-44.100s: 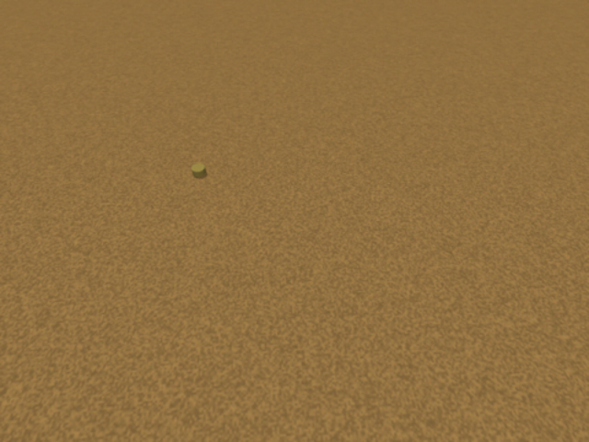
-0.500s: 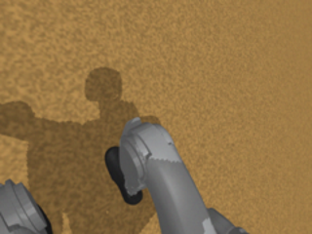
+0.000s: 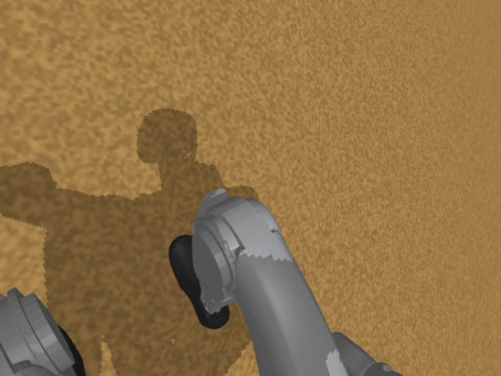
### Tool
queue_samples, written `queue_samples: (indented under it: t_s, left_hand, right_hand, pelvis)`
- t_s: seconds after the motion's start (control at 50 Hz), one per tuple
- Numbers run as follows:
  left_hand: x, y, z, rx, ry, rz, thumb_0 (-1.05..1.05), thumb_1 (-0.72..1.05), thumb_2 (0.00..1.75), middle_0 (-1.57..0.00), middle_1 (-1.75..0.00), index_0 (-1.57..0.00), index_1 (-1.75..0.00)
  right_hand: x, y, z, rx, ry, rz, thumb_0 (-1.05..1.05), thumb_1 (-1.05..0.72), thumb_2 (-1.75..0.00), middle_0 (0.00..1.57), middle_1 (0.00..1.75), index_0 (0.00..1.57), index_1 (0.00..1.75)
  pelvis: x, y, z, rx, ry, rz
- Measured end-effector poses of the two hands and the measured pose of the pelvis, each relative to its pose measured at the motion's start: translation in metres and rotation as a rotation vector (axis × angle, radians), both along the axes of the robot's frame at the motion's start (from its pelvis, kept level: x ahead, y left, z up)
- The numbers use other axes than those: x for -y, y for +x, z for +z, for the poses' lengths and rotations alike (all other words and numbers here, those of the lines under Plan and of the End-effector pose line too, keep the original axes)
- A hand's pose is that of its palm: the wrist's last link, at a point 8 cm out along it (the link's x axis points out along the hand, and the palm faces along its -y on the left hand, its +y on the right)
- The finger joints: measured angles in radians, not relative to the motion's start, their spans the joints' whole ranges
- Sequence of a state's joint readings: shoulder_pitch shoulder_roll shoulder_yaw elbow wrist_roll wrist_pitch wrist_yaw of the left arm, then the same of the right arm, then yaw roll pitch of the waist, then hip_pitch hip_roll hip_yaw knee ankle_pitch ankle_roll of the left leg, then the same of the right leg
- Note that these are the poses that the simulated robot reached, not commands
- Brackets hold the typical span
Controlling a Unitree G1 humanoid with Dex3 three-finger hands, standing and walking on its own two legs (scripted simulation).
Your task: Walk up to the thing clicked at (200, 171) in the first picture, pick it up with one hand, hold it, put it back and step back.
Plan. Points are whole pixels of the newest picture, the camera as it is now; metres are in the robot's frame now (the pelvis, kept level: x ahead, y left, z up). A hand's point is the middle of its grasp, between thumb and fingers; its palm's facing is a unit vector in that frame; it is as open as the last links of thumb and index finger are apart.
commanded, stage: close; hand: left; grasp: from above
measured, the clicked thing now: out of the picture +0.48 +0.36 -0.30
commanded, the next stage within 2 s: settle in 0.10 s
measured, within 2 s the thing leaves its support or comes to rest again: leaves its support in 0.58 s
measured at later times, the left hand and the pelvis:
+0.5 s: hand out of the picture +0.46 +0.35 -0.26, palm faces -0.44 -0.18 -0.88, open 8.1 cm; pelvis +0.00 +0.00 +0.00, yaw +0 degrees
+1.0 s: hand out of the picture +0.46 +0.37 -0.17, palm faces -0.43 -0.15 -0.89, open 8.0 cm; pelvis +0.00 +0.00 +0.01, yaw +4 degrees
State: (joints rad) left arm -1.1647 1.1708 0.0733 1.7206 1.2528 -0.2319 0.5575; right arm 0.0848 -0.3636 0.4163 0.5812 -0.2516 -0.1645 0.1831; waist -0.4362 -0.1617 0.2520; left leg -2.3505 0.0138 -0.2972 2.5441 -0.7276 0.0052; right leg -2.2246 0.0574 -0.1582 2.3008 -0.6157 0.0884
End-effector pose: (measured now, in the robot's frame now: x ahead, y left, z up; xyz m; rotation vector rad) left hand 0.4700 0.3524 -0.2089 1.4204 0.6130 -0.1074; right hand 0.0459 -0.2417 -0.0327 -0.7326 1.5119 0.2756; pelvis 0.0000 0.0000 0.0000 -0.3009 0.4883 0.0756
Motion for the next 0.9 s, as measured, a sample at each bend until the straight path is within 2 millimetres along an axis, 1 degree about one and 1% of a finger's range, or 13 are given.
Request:
queue_samples:
  t_s: [0.24, 0.44, 0.54, 0.66, 0.78, 0.84, 0.9]
  left_hand:
    - [-0.001, 0.002, 0.002, 0.002, 0.003, 0.006, -0.06, 0.27, 0.29, -0.61, -0.54, -0.77, -0.52]
    - [-0.002, 0.003, 0.003, -0.010, -0.002, 0.001, -0.06, 0.28, 0.25, -0.64, -0.50, -0.83, -0.48]
    - [-0.005, 0.001, 0.006, -0.008, -0.003, -0.003, -0.05, 0.27, 0.23, -0.66, -0.48, -0.86, -0.46]
    - [-0.018, 0.002, 0.023, 0.033, 0.008, 0.017, -0.05, 0.26, 0.22, -0.68, -0.47, -0.88, -0.44]
    - [-0.030, 0.004, 0.054, 0.052, 0.035, 0.019, -0.05, 0.26, 0.23, -0.68, -0.46, -0.89, -0.43]
    - [-0.033, 0.002, 0.067, 0.032, 0.041, 0.018, -0.05, 0.25, 0.23, -0.69, -0.46, -0.90, -0.43]
    - [-0.030, 0.001, 0.079, 0.016, 0.038, 0.010, -0.05, 0.25, 0.23, -0.69, -0.46, -0.90, -0.42]
  right_hand:
    - [0.001, 0.000, 0.000, 0.001, -0.008, -0.008, 0.00, -0.90, -0.90, 0.20, 0.29, 0.20, 0.30]
    - [0.002, -0.002, 0.002, -0.007, -0.019, -0.015, 0.00, -0.91, -0.90, 0.20, 0.29, 0.20, 0.30]
    - [0.003, 0.000, 0.003, -0.001, -0.027, -0.019, 0.00, -0.91, -0.90, 0.20, 0.29, 0.20, 0.30]
    - [0.008, 0.008, 0.005, 0.017, -0.038, -0.025, 0.00, -0.91, -0.90, 0.20, 0.29, 0.20, 0.30]
    - [0.016, 0.020, 0.005, 0.057, -0.042, -0.051, 0.00, -0.91, -0.90, 0.20, 0.29, 0.20, 0.30]
    - [0.019, 0.027, 0.004, 0.081, -0.037, -0.068, 0.00, -0.91, -0.90, 0.20, 0.29, 0.20, 0.30]
    - [0.021, 0.034, 0.001, 0.100, -0.025, -0.081, 0.00, -0.91, -0.90, 0.20, 0.29, 0.20, 0.30]
  pelvis:
    - [0.000, 0.000, 0.000, -0.001, 0.001, 0.001]
    - [0.000, 0.000, 0.001, -0.005, 0.000, 0.000]
    - [0.000, 0.000, 0.001, -0.009, -0.001, 0.002]
    - [0.000, 0.003, 0.002, -0.027, -0.002, 0.005]
    - [-0.002, 0.005, 0.005, -0.053, 0.003, 0.016]
    - [-0.002, 0.006, 0.007, -0.069, 0.009, 0.023]
    - [-0.002, 0.006, 0.009, -0.079, 0.018, 0.031]
